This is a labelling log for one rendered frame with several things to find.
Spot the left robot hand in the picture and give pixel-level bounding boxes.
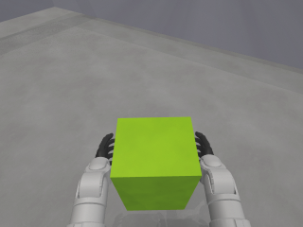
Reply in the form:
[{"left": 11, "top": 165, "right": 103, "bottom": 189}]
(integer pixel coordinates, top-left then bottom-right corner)
[{"left": 95, "top": 133, "right": 115, "bottom": 166}]

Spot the carton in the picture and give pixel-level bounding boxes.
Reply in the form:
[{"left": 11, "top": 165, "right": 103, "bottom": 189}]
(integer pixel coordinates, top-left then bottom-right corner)
[{"left": 110, "top": 116, "right": 202, "bottom": 211}]

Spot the robot left forearm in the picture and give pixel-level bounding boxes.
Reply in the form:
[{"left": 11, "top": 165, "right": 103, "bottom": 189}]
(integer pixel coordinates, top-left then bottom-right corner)
[{"left": 65, "top": 157, "right": 112, "bottom": 227}]

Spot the robot right forearm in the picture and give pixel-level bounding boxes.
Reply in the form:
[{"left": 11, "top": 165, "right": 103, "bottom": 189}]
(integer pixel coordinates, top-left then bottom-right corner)
[{"left": 200, "top": 154, "right": 251, "bottom": 227}]

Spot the right robot hand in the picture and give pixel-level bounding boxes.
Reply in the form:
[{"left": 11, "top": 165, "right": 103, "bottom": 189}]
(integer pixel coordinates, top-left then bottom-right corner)
[{"left": 195, "top": 131, "right": 214, "bottom": 163}]

